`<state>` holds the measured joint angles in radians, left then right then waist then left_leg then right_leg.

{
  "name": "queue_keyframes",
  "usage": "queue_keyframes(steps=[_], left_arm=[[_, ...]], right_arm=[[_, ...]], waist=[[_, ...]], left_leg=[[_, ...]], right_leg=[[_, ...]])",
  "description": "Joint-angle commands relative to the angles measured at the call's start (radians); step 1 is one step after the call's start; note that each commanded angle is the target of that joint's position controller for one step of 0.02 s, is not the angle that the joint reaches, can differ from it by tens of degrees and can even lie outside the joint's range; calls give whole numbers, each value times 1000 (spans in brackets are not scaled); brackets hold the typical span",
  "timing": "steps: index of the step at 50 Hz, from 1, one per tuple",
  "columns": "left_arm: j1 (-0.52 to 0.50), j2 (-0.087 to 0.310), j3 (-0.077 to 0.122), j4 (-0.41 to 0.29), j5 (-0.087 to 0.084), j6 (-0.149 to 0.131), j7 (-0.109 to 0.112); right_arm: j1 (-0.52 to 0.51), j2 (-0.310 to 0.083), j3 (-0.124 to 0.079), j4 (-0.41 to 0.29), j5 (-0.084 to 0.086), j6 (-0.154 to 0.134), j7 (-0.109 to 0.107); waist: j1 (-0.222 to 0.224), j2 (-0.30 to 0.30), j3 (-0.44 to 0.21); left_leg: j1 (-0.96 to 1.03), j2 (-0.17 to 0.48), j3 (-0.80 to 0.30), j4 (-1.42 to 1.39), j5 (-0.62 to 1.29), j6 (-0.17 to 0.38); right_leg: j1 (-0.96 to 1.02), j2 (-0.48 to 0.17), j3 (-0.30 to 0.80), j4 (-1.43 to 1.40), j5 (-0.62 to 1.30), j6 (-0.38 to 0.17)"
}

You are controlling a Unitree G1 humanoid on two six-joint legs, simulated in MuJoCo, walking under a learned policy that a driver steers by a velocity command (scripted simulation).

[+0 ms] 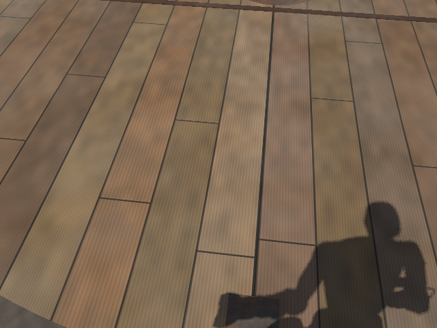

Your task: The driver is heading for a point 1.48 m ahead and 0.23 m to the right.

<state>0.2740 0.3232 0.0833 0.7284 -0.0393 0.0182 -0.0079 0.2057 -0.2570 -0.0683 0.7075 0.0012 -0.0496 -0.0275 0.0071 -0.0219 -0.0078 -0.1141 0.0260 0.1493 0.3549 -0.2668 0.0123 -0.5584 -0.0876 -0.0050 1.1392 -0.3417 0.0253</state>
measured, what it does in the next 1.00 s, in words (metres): walks ahead: right foot, then left foot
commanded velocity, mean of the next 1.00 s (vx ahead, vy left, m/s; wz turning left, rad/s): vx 0.89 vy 0.00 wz -0.07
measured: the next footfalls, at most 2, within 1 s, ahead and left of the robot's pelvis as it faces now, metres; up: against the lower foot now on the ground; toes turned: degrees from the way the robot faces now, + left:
right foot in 0.30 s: +0.26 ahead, -0.22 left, +0.00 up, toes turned -23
left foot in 0.80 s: +0.69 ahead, -0.32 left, +0.00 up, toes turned -12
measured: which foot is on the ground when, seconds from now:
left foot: down 0.00-0.32, up 0.34-0.78, down 0.80-1.00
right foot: up 0.00-0.28, down 0.30-0.80, up 0.82-1.00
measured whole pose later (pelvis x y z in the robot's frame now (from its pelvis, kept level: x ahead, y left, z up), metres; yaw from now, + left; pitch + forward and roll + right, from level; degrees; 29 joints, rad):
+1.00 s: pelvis +0.68 -0.33 -0.01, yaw -3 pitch -1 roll +2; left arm 0.02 0.20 -0.07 0.61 0.08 -0.08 -0.01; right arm 0.52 -0.29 -0.05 0.95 -0.01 -0.04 0.01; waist -0.08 0.00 0.02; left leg -0.15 -0.25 -0.06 0.43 -0.24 0.20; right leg -0.67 -0.10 0.15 1.16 -0.25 0.05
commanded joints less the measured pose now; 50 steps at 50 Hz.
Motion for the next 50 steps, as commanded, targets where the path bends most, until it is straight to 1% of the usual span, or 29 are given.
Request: queue_keyframes(steps=[1, 2, 3, 6, 11, 13, 14, 15, 16, 17, 18, 19, 20, 22, 25, 28, 29, 33, 36, 38, 39, 40, 41, 42, 43, 44, 45, 47, 50], left_arm=[[-93, 47, 14, -109, -4, -27, -5], [-102, 37, 10, -119, -5, -27, -8], [-150, 47, 9, -122, 104, 6, -57], [-187, 34, 4, -148, 70, 23, -104], [-278, 53, -8, -172, 67, 20, -102], [-216, 74, -2, -155, 62, 19, -81], [-69, 94, 11, -113, 51, 12, -62], [176, 122, 35, -35, 48, -2, -44], [283, 253, 73, 16, 57, -5, -25], [213, 361, 87, -19, 45, -3, -21], [176, 305, 75, -41, 52, -6, -24], [181, 269, 62, -17, 66, -12, -14], [149, 217, 48, -15, 75, -26, -8], [35, 130, 13, -30, 68, -60, -5], [74, 97, -2, 2, 58, -103, -13], [177, 80, -8, 45, 59, -123, -19], [183, 82, -12, 50, 60, -129, -18], [167, 38, -45, 81, 56, -148, 3], [120, 107, -33, 85, 62, -149, 41], [52, 163, -13, 72, 81, -117, 71], [-41, 187, -3, 46, 93, -98, 77], [-147, 178, 3, 35, 80, -87, 65], [-231, -40, -59, -29, 106, -114, 33], [-38, -95, -88, -119, 61, -130, 14], [-32, -8, -95, -113, 91, -158, 3], [-73, 59, -83, -95, 101, -164, -5], [-97, 59, -86, -106, 118, -155, -3], [-120, 41, -99, -107, 135, -104, 0], [-286, 23, -117, -182, 104, -89, -10]], right_arm=[[-6, -129, -43, -41, -14, -43, -2], [3, -140, -47, -35, -15, -46, 0], [81, -161, -41, 4, -66, -38, 15], [71, -182, -48, 10, -55, -43, 21], [114, -215, -56, 45, -56, -29, 21], [120, -251, -61, 56, -48, -14, 26], [114, -274, -64, 58, -39, -2, 32], [81, -281, -59, 42, -23, 9, 41], [89, -164, -21, -2, -31, 4, 51], [33, -87, 1, -104, -45, -22, 60], [-100, -156, -2, -134, -58, -31, 56], [-65, -153, 5, -114, -45, -39, 54], [1, -144, 11, -69, -43, -42, 48], [102, -124, 21, -10, -53, -14, 57], [67, -109, 24, 23, -26, 32, 77], [-75, -93, 28, 10, 0, 30, 80], [-101, -82, 31, 3, 6, 23, 83], [-162, -67, 49, -2, -6, 3, 100], [-30, -104, 46, 48, -4, 13, 96], [228, -189, 15, 119, -7, 29, 82], [463, -234, -10, 187, -7, 33, 73], [628, -252, -34, 237, 7, 34, 58], [524, -214, -21, 272, 9, 45, 49], [320, -252, -23, 189, -14, 40, 40], [258, -209, -27, 139, -20, 37, 34], [217, -155, -18, 137, -27, 34, 33], [193, -160, -15, 137, -25, 20, 32], [182, -154, -6, 142, -13, -14, 27], [209, -180, -21, 135, -7, -43, 33]], waist=[[-36, 119, 65], [-37, 108, 70], [-49, 24, 82], [-34, 128, 117], [-41, 126, 169], [3, 126, 111], [82, 108, 21], [209, 49, -112], [209, -179, -135], [126, -365, -208], [158, -148, -147], [117, -82, -78], [60, -3, -27], [-25, -23, -7], [-19, 0, 77], [48, 13, 163], [52, -17, 163], [24, -10, 147], [-67, -79, 22], [-213, -114, -92], [-334, -110, -142], [-433, 9, -122], [-268, 281, 33], [-60, 329, -124], [-66, 132, -120], [-27, -74, -2], [16, -109, 69], [53, -140, 148], [-6, -52, 174]], left_leg=[[136, 300, -206, -272, -218, 129], [129, 300, -169, -275, -192, 130], [87, 307, -111, -286, -190, 121], [61, 308, -16, -294, -191, 89], [154, 323, 109, -277, -116, 71], [186, 311, 172, -103, 367, 64], [168, 305, 198, 135, 708, 68], [23, 279, 210, 478, 838, 51], [-324, 177, 184, 844, 311, -5], [-665, -8, -27, 1095, -263, -56], [-754, 31, -175, 1139, -172, -45], [-761, 66, -156, 1121, -92, -26], [-683, 122, -162, 1031, -26, -11], [-530, 166, -179, 938, 57, -3], [-583, 168, -165, 860, 154, -5], [-688, 75, -175, 721, 249, 25], [-688, 40, -178, 657, 286, 35], [-579, -29, -22, 417, 418, 85], [-348, -123, 65, 342, 415, 113], [-117, -182, 64, 348, 293, 149], [71, -149, -14, 305, 245, 203], [229, -73, -134, 181, 246, 290], [285, -40, -299, 337, 345, 305], [396, 128, -826, 135, 101, 500], [322, 207, -1021, -117, -299, 489], [129, 184, -967, -194, -421, 422], [-19, 157, -909, -206, -333, 396], [-240, 54, -729, -223, -212, 351], [-391, -23, -583, -255, 45, 328]], right_leg=[[-305, -81, 54, 32, 121, 13], [-306, -88, 52, 12, 143, 18], [-266, -50, 2, -22, 148, 6], [-236, -69, -13, -131, 215, -31], [-172, -51, -112, -302, 91, -131], [-14, 40, -192, -338, -40, -186], [167, 121, -227, -343, -87, -212], [493, 194, -207, -417, -25, -238], [732, 63, 102, -592, -285, -266], [846, -123, 710, -885, -619, -347], [807, -169, 736, -954, -472, -306], [734, -187, 646, -920, -329, -301], [602, -153, 531, -891, -213, -271], [411, -74, 368, -906, -140, -221], [377, -52, 238, -1006, 5, -167], [455, -6, 50, -1052, 333, -80], [471, -6, -1, -1059, 423, -67], [542, -4, -163, -1093, 876, -14], [673, -45, -213, -947, 1480, 20], [707, -79, -210, -593, 1719, 31], [607, -81, -193, -268, 1673, 24], [402, 55, -213, 268, 1039, 4], [-74, 240, -104, 616, -120, -13], [-319, 222, 118, 705, -167, 6], [-325, 153, 186, 573, -77, -32], [-274, 103, 169, 450, 5, -45], [-226, 70, 157, 344, 8, -30], [-127, 8, 120, 179, 18, 12], [11, -28, 43, -175, 204, 55]])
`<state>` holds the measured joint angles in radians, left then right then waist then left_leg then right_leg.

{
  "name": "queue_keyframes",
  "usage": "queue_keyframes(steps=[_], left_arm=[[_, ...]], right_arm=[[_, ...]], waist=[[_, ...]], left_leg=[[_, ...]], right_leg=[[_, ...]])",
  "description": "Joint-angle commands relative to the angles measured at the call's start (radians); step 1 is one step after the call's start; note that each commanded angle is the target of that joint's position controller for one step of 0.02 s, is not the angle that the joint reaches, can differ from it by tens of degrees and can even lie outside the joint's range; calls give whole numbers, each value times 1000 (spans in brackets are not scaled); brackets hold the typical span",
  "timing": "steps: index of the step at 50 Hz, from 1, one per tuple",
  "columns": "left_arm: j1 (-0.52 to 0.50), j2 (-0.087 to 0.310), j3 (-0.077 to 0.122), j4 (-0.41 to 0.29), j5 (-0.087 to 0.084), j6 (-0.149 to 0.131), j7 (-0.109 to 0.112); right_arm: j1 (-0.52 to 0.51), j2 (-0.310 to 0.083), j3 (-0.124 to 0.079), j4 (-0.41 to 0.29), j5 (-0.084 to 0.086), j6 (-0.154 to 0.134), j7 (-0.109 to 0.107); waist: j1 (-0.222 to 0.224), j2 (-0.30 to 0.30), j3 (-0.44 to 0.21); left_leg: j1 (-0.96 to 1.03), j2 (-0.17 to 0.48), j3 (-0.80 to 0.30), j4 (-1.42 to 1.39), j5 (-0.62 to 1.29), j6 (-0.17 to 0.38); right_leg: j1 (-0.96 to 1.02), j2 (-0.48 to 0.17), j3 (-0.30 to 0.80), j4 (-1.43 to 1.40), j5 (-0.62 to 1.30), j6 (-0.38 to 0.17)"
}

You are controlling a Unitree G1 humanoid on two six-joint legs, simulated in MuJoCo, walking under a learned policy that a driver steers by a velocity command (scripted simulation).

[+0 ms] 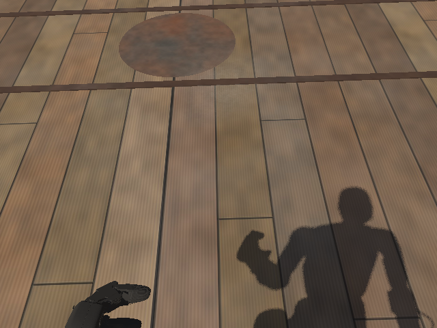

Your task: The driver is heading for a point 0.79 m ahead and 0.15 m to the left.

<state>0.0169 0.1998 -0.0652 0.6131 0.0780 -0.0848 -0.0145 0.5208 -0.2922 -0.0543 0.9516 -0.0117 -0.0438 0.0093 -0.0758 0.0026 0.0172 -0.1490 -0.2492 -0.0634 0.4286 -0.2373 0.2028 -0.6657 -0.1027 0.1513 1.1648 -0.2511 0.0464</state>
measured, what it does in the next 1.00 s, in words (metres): walks ahead, turning left: right foot, then left foot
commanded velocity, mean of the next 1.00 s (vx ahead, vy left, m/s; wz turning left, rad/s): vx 0.84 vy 0.00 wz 0.80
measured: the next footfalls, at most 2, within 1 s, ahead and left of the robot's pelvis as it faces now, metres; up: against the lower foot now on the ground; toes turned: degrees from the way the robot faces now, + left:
right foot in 0.20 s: +0.42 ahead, -0.20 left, +0.00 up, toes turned +17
left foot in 0.66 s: +0.71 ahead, +0.15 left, +0.00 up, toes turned +41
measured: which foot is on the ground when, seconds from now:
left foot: down 0.00-0.22, up 0.24-0.64, down 0.66-1.00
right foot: up 0.00-0.18, down 0.20-0.66, up 0.68-1.00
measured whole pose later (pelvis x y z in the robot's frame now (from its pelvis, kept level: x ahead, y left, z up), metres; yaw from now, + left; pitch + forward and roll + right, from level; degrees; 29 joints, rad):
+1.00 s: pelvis +0.79 +0.17 +0.00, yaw +50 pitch +2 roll +0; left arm 0.05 0.28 0.03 0.63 0.01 -0.12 -0.01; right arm 0.32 -0.26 -0.04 0.80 0.02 -0.04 -0.04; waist -0.08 -0.05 0.08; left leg -0.08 -0.16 -0.10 0.45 -0.39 0.13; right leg -0.66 -0.03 0.04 0.56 0.16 0.04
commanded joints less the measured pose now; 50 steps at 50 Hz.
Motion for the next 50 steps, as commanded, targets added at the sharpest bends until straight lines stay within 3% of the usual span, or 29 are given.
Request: queue_keyframes(steps=[1, 4, 7, 8, 9, 10, 11, 12, 13, 14, 15, 16, 18, 23, 27, 29, 31, 32, 33, 34, 35, 36, 37, 39, 40, 42, 45, 48, 50], left_arm=[[-66, 124, 24, -76, -25, 15, -6], [-153, 106, 19, -112, -48, 9, -7], [-125, 146, 35, -112, -47, -4, 3], [-51, 188, 54, -91, -49, -9, 12], [100, 238, 78, -54, -55, -16, 24], [323, 293, 107, -2, -49, -23, 40], [556, 363, 137, 42, -19, -25, 60], [439, 443, 158, 34, 0, -13, 50], [320, 317, 151, 7, -10, -1, 41], [316, 230, 128, 18, -23, 7, 34], [300, 206, 125, 43, -16, 10, 34], [315, 197, 121, 72, -22, 5, 40], [356, 139, 108, 136, -39, -14, 25], [314, 168, 115, 174, -51, -52, 11], [403, 225, 124, 217, -44, -53, 18], [447, 277, 135, 221, -44, -37, 33], [420, 337, 150, 206, -40, -2, 49], [373, 343, 152, 181, -38, 11, 47], [373, 308, 150, 177, -26, 18, 32], [420, 167, 116, 107, -27, 7, 17], [385, 231, 122, 21, -56, -9, 27], [309, 242, 113, 12, -62, -23, 30], [323, 234, 107, 33, -66, -23, 34], [355, 218, 107, 72, -29, 14, 35], [351, 259, 142, 52, -97, -14, 49], [271, 202, 132, 19, -79, -25, 54], [143, 90, 98, -9, -55, -48, 35], [30, 102, 105, -36, -70, -54, 1], [32, 152, 125, -46, -66, -52, -9]], right_arm=[[-100, -148, -40, -111, 13, -47, -1], [-36, -167, -56, -100, 22, -42, 7], [-45, -191, -70, -108, 14, -35, -2], [-62, -211, -76, -115, 9, -38, -4], [-103, -250, -83, -124, 3, -42, 1], [-171, -245, -83, -143, 1, -54, 5], [-205, -93, -44, -183, -2, -67, 0], [-81, -8, -8, -261, 57, -62, 4], [-164, -103, -12, -221, 22, -35, -9], [-285, -130, -22, -227, -8, -27, 3], [-297, -117, -22, -238, -9, -16, 15], [-324, -103, -19, -257, -26, -3, 33], [-366, -52, -2, -301, -25, 24, 57], [-503, -48, 28, -408, -24, 43, 84], [-638, -41, 47, -439, -24, 38, 106], [-601, -69, 38, -415, -25, 34, 97], [-373, -124, 13, -348, -24, 28, 77], [-150, -171, -15, -277, -23, 23, 59], [-68, -218, -48, -225, -13, 24, 30], [-186, -316, -64, -254, -19, 39, 8], [-132, -346, -77, -304, -30, 46, 3], [-141, -295, -74, -287, -18, 42, -12], [-196, -236, -59, -269, -12, 30, -22], [-280, -151, -28, -268, 4, 2, -23], [-370, -122, -24, -331, 32, -32, -2], [-390, -115, -24, -295, 56, -50, -6], [-306, -107, -25, -248, 37, -22, -47], [-153, -101, -23, -183, 37, 2, -62], [-146, -87, -21, -173, 28, 10, -65]], waist=[[49, -60, 127], [-40, 23, 69], [-32, 56, 3], [7, 63, -57], [99, 57, -154], [225, 48, -258], [285, -119, -388], [138, -482, -499], [149, -250, -318], [187, -113, -174], [157, -64, -136], [139, -85, -97], [109, -118, -24], [47, -89, 63], [80, -44, 129], [49, -81, 65], [-82, -122, -67], [-174, -117, -159], [-168, -12, -178], [-4, 239, -152], [-50, 123, -361], [-40, -5, -270], [30, -61, -93], [125, -137, 22], [140, -134, -50], [145, -98, -19], [74, -39, -43], [-10, 39, -72], [17, 88, -69]], left_leg=[[-331, 219, -328, -314, 61, 103], [-162, 220, -330, -239, 328, 47], [0, 238, -349, -109, 530, -3], [33, 243, -357, 1, 658, -26], [28, 230, -341, 180, 716, -47], [-104, 196, -316, 423, 619, -64], [-282, 148, -221, 757, 26, -52], [-561, 94, -101, 988, -280, -87], [-669, 206, -66, 1028, -153, -77], [-651, 246, -35, 947, -75, -86], [-647, 260, -17, 935, -50, -97], [-630, 299, -28, 914, -43, -105], [-657, 335, -24, 900, -39, -112], [-654, 348, 36, 715, 168, -112], [-495, 278, 213, 399, 234, -55], [-380, 193, 274, 348, 181, -21], [-118, 133, 252, 328, 85, 18], [143, 123, 191, 277, 61, 58], [367, 162, 81, 213, -3, 83], [496, 409, -351, 175, 197, 149], [664, 553, -676, 14, 324, 293], [543, 551, -648, -80, 343, 258], [318, 527, -514, -96, 499, 222], [11, 427, -297, -89, 820, 146], [-22, 443, -350, -117, 682, 161], [-134, 376, -231, -114, 768, 116], [-208, 210, -36, -71, 784, 6], [-111, 238, -81, -46, 626, -59], [-11, 267, -134, 29, 635, -86]], right_leg=[[153, -4, -128, -302, 204, 34], [202, 54, -160, -519, 359, 14], [297, 107, -143, -671, 303, -7], [400, 130, -133, -684, 233, -19], [566, 133, -128, -688, 154, -34], [821, 58, -78, -639, 66, -57], [1053, -200, 160, -638, -282, -77], [1155, -432, 773, -885, -510, -192], [1008, -355, 696, -917, -662, -191], [875, -279, 419, -877, -391, -153], [793, -250, 339, -903, -281, -158], [714, -225, 256, -917, -204, -158], [644, -194, 114, -942, -57, -135], [537, -150, -210, -1042, 260, -95], [581, -102, -399, -1052, 656, -56], [689, -114, -427, -909, 1136, -39], [689, -160, -414, -573, 1355, -44], [572, -173, -389, -294, 1287, -60], [338, -74, -384, 58, 584, -50], [-31, 79, -356, 446, -275, -6], [-189, 99, -134, 562, -241, 2], [-217, 51, -94, 471, -139, 0], [-159, 8, -118, 369, -104, 1], [29, -39, -121, 219, -140, 9], [48, -32, -49, 198, -141, 29], [75, -45, -96, -29, -101, 39], [220, 76, -210, -405, 266, 23], [301, 161, -212, -619, 531, -3], [303, 178, -191, -680, 484, -39]])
